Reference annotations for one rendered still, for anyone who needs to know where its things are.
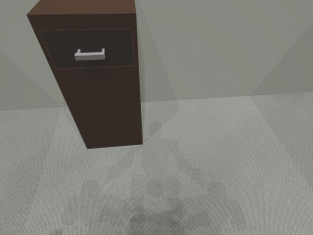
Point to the drawer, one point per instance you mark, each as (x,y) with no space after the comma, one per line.
(64,43)

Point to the cabinet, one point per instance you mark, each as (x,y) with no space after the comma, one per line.
(105,102)

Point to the handle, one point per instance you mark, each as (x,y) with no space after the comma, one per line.
(89,55)

